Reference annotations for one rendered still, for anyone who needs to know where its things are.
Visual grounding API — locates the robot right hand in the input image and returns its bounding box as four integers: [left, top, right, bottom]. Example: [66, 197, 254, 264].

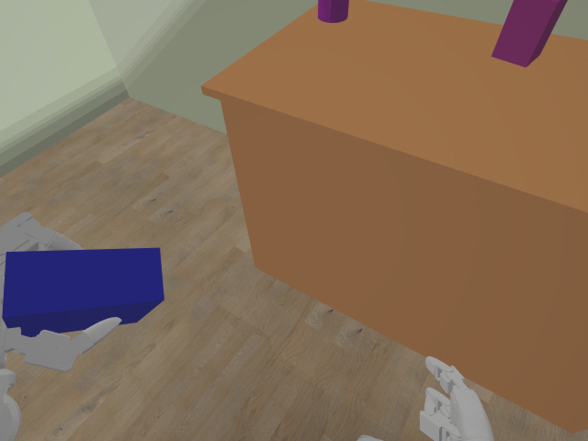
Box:
[420, 356, 494, 441]

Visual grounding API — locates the robot left hand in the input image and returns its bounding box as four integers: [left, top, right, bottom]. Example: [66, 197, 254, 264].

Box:
[0, 212, 122, 373]

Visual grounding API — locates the left robot forearm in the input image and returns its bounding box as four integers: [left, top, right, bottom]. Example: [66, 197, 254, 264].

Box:
[0, 368, 21, 441]

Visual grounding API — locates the table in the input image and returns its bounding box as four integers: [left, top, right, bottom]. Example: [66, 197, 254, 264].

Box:
[201, 0, 588, 434]

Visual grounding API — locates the sponge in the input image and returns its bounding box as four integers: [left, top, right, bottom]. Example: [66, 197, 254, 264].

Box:
[2, 248, 164, 337]

